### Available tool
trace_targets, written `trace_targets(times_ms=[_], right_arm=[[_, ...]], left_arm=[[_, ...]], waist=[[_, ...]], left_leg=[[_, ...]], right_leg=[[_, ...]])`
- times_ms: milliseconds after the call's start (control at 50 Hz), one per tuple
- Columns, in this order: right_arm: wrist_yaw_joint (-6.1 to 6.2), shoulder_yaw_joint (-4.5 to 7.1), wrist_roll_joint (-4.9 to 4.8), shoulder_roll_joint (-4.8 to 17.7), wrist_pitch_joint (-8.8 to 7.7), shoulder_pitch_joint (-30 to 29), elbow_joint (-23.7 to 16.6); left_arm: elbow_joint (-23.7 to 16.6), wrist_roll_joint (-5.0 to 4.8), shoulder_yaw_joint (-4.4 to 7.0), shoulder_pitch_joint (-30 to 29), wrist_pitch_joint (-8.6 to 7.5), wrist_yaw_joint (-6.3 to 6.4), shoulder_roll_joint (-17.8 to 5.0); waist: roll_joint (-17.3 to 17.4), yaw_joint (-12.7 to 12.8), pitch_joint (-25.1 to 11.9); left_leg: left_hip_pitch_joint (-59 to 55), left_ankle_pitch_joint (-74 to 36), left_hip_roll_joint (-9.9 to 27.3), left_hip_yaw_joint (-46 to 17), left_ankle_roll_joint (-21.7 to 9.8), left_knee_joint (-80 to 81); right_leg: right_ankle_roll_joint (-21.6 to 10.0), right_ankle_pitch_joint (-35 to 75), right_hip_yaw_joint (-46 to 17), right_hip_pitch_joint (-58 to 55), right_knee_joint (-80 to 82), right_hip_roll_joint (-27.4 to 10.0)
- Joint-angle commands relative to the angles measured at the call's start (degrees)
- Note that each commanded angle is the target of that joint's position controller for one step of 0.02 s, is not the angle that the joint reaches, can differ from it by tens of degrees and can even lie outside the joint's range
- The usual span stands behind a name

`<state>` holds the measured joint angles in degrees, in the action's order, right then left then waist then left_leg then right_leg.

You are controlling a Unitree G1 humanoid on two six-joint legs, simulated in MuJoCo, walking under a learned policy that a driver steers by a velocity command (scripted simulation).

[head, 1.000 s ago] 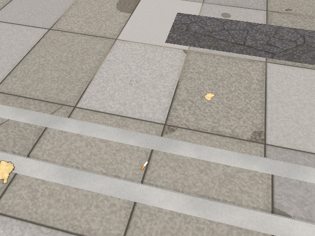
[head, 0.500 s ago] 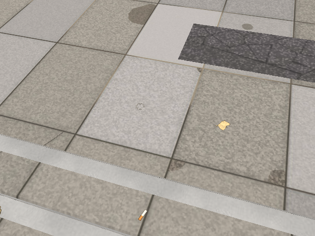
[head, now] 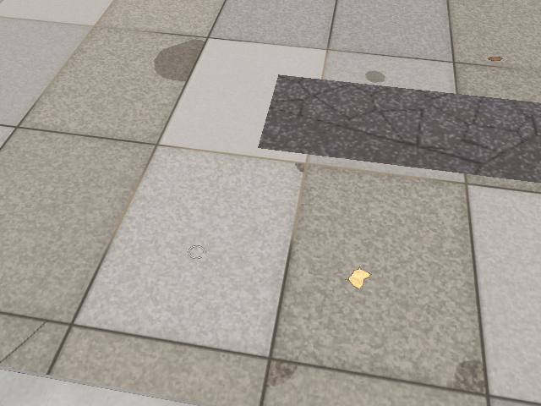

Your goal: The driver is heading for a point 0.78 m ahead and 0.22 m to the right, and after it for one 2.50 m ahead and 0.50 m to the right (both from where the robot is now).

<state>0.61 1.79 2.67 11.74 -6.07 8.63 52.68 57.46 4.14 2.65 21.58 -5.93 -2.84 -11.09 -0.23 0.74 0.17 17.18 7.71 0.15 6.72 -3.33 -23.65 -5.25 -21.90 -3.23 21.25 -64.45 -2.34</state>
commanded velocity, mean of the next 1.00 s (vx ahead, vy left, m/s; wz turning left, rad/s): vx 0.50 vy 0.00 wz -0.47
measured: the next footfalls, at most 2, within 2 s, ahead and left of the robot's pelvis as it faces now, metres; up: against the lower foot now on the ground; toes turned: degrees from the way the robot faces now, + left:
right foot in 0.46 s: +0.35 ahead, -0.20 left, +0.00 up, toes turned -16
left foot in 0.98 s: +0.71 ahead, -0.12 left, -0.14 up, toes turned -28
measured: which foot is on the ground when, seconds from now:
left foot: down 0.00-0.48, up 0.50-0.96, down 0.98-1.00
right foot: up 0.00-0.44, down 0.46-1.00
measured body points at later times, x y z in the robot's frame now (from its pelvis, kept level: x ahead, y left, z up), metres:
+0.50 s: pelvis +0.25 -0.08 -0.03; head +0.27 -0.08 +0.42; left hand +0.48 +0.10 -0.14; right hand +0.13 -0.27 -0.17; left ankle +0.06 +0.10 -0.72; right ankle +0.31 -0.18 -0.74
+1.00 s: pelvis +0.54 -0.16 -0.12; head +0.55 -0.16 +0.33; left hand +0.57 +0.09 -0.27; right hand +0.61 -0.43 -0.23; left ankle +0.68 -0.11 -0.87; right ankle +0.32 -0.19 -0.73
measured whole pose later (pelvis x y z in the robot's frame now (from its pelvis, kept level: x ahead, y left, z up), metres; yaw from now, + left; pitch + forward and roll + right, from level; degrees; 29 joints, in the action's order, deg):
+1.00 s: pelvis +0.54 -0.16 -0.12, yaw -27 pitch +2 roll -4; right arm -2.8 0.7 -1.0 12.0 -6.0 6.7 47.3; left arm 57.5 -0.8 1.8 28.0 -4.6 1.3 -9.9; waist 3.1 6.9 -1.9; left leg 21.9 -8.5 2.6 -2.4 -2.3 -20.9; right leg -5.3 -49.2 -6.1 14.4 -69.1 10.6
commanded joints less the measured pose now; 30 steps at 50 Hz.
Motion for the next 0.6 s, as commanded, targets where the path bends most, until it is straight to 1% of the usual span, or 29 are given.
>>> trace_targets(times_ms=[20,40,60,100,120,140,160,180,200,220,240,260,280,320,360,380,400,420,440,460,480,500,520,540,560,580,600], right_arm=[[0.94,0.02,0.51,-0.5,-0.62,8.1,0.9],[0.85,0.20,0.85,-0.3,-1.15,8.2,1.0],[0.66,0.15,1.46,-0.3,-1.53,8.7,1.4],[0.18,-0.20,2.79,-0.5,-2.12,11.5,2.9],[-0.07,-0.42,3.26,-0.3,-2.31,13.1,3.8],[-0.31,-0.60,3.43,-0.1,-2.56,14.6,4.6],[-0.64,-0.74,3.30,0.4,-2.78,15.5,5.0],[-0.97,-0.94,3.29,0.6,-2.96,16.3,5.3],[-1.35,-0.97,2.90,1.5,-3.20,16.6,5.5],[-1.71,-1.03,2.78,2.2,-3.34,17.4,5.8],[-2.22,-1.02,3.29,2.9,-3.08,18.2,6.1],[-2.47,-0.96,3.45,3.2,-2.97,19.0,6.4],[-2.51,-0.86,3.33,3.4,-2.80,20.1,6.9],[-2.12,-0.44,2.74,4.0,-2.09,22.4,8.0],[-1.40,0.24,2.35,4.7,-1.13,24.0,8.4],[-0.85,0.63,2.03,5.0,-0.88,23.6,8.1],[-0.37,0.91,1.97,5.5,-0.62,23.0,7.6],[0.00,1.37,2.18,6.3,-0.31,22.0,7.0],[0.36,1.70,2.21,7.3,-0.01,21.0,6.5],[0.38,1.62,2.71,7.7,-0.01,21.6,6.4],[0.32,0.43,3.41,3.4,-0.63,24.5,5.2],[-1.61,-0.81,5.11,2.0,-1.46,20.4,2.7],[-3.92,-0.25,2.70,3.8,-1.78,12.8,-0.4],[-4.30,-0.02,0.99,3.8,-2.19,4.3,-2.7],[-3.12,0.05,1.13,4.1,-2.33,1.9,-4.1],[-1.84,0.37,2.07,3.8,-2.04,3.0,-4.3],[-0.96,-0.43,2.58,0.6,-1.44,5.2,-4.3]], left_arm=[[-2.4,-0.04,-0.34,1.3,0.01,0.18,2.9],[-2.3,-0.61,-0.23,0.9,0.12,-0.54,2.8],[-2.5,-0.88,-0.21,-0.3,0.20,-1.34,2.2],[-3.7,-1.01,-0.26,-4.0,0.44,-2.58,1.1],[-4.5,-1.07,-0.35,-6.4,0.66,-2.79,0.6],[-5.4,-1.10,-0.52,-8.7,0.97,-2.79,0.4],[-6.1,-1.06,-0.74,-10.5,1.36,-2.69,0.4],[-6.8,-0.89,-0.53,-12.1,1.48,-2.47,-0.4],[-7.2,-0.89,-0.46,-13.2,1.77,-2.29,-0.8],[-7.6,-0.83,-0.34,-13.9,2.08,-2.15,-1.2],[-8.3,-0.79,-0.26,-15.4,2.64,-2.20,-1.3],[-8.8,-0.89,-0.11,-16.4,2.98,-2.17,-1.7],[-9.3,-0.94,0.04,-17.5,3.14,-2.06,-2.0],[-10.1,-0.87,0.22,-20.0,3.17,-1.82,-2.0],[-10.6,-0.82,0.36,-22.2,2.95,-1.70,-2.0],[-11.3,-0.97,0.42,-23.0,2.56,-1.53,-2.1],[-11.4,-1.13,0.51,-23.1,2.10,-1.42,-2.4],[-11.2,-1.57,0.85,-21.7,1.59,-1.14,-3.2],[-10.6,-2.47,1.39,-18.6,0.77,-0.84,-4.4],[-9.4,-2.91,2.29,-13.5,-0.26,-0.14,-6.4],[-7.5,-3.04,3.50,-3.0,-0.85,1.29,-9.3],[-4.3,-1.30,4.63,11.2,-0.34,2.71,-13.1],[0.0,0.53,4.28,19.6,-0.90,2.26,-12.8],[0.8,0.43,5.56,16.4,-2.05,2.34,-13.2],[0.1,-1.17,5.00,10.0,-2.61,2.20,-10.6],[-0.1,-1.98,3.24,6.3,-2.61,1.63,-5.4],[-0.9,-2.14,2.11,2.7,-2.69,0.83,-3.1]], waist=[[2.7,-0.8,-0.1],[3.2,-0.6,0.7],[3.3,-0.6,1.7],[2.9,-0.8,2.8],[2.6,-1.0,2.9],[2.4,-1.1,3.0],[2.5,-1.1,3.0],[1.6,-1.2,3.3],[3.0,-0.9,3.3],[4.0,-0.9,3.7],[4.0,-1.1,3.9],[3.8,-1.2,4.5],[3.6,-1.4,5.2],[3.5,-2.1,6.2],[3.5,-2.8,6.6],[3.8,-2.9,6.4],[4.8,-2.4,5.9],[5.5,-1.2,4.8],[5.1,0.7,3.3],[5.4,2.1,0.0],[0.0,3.4,-9.6],[-7.3,9.3,-16.2],[-4.6,11.4,-17.0],[-0.9,12.2,-5.5],[-3.0,9.5,-1.6],[-1.5,5.8,-1.2],[-1.7,2.2,0.4]], left_leg=[[-10.2,-3.5,16.9,-14.0,-9.9,17.1],[-10.0,-5.2,15.9,-10.5,-9.5,17.9],[-9.5,-7.9,15.4,-7.7,-9.5,18.6],[-10.7,-15.4,15.8,-3.5,-10.0,18.8],[-11.9,-19.0,16.2,-1.8,-10.3,18.6],[-12.7,-22.1,16.2,-0.2,-10.4,18.4],[-12.8,-24.7,16.0,1.4,-10.4,18.2],[-12.4,-27.2,15.3,3.0,-10.0,17.7],[-12.2,-29.8,14.9,4.3,-9.9,17.4],[-12.7,-30.5,15.2,4.9,-9.8,17.2],[-12.6,-29.9,14.9,6.1,-9.3,16.8],[-14.6,-29.1,15.5,6.3,-9.1,16.4],[-17.7,-28.7,16.2,6.2,-9.0,16.0],[-24.9,-28.8,17.9,6.1,-8.8,15.1],[-30.7,-29.1,19.2,6.7,-8.3,13.8],[-31.9,-31.3,19.3,7.5,-8.1,12.6],[-31.7,-33.8,19.3,8.4,-7.6,11.1],[-31.1,-39.8,19.2,9.4,-7.2,8.2],[-29.1,-45.8,18.1,11.3,-6.1,3.0],[-23.0,-48.8,16.1,12.5,-4.3,-4.8],[-4.6,-39.0,12.0,12.3,0.6,-18.6],[13.7,7.2,3.8,9.2,5.2,-35.2],[25.2,26.4,-1.3,-2.1,4.2,-49.4],[33.4,23.9,1.0,-9.7,2.1,-51.1],[31.3,21.2,3.6,-12.0,1.2,-52.7],[26.1,19.0,4.6,-12.9,0.6,-51.6],[20.9,16.3,5.7,-13.3,0.3,-49.3]], right_leg=[[-1.3,5.7,-3.1,11.8,-2.9,-5.6],[-1.3,8.2,-3.0,12.8,-1.5,-5.6],[-1.3,11.7,-2.6,14.1,-0.2,-5.8],[-1.0,18.5,-2.7,18.1,4.2,-6.3],[-0.6,21.0,-2.8,19.8,7.2,-6.7],[-0.1,23.2,-2.3,20.5,10.2,-6.8],[0.3,25.2,-1.4,20.1,13.1,-6.6],[0.6,27.9,-1.1,18.8,17.1,-5.8],[1.1,28.9,0.2,17.1,19.0,-4.9],[1.4,28.9,0.6,16.5,19.9,-4.6],[1.5,28.0,1.7,15.2,19.2,-3.8],[1.4,27.1,1.5,16.0,20.3,-3.6],[1.2,25.7,1.3,17.5,21.9,-3.5],[0.8,20.6,1.5,20.3,24.6,-3.2],[0.2,14.2,2.5,21.4,26.9,-2.3],[-0.1,11.8,3.4,20.3,27.5,-1.5],[-0.5,8.7,4.6,17.6,27.9,-0.6],[-1.0,7.7,6.6,13.8,28.5,1.5],[-2.2,11.7,8.7,7.6,31.4,4.2],[-4.2,17.3,9.2,-3.4,30.3,6.8],[-10.2,24.0,0.2,-26.6,23.2,4.0],[-17.1,26.6,-19.1,-46.1,32.6,-3.3],[-18.8,24.5,-32.4,-52.9,41.8,-9.7],[-15.0,20.9,-29.0,-45.4,44.3,-9.5],[-14.6,18.1,-25.9,-34.8,44.6,-8.9],[-14.7,15.6,-23.7,-25.8,44.8,-7.6],[-14.7,16.6,-21.9,-15.8,45.4,-7.2]])
Velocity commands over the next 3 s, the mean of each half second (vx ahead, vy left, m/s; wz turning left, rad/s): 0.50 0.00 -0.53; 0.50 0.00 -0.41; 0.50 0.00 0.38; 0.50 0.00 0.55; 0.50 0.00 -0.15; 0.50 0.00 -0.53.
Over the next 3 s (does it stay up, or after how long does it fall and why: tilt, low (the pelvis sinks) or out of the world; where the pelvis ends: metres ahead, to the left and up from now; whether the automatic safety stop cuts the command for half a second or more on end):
stays up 1.62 -0.28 -0.16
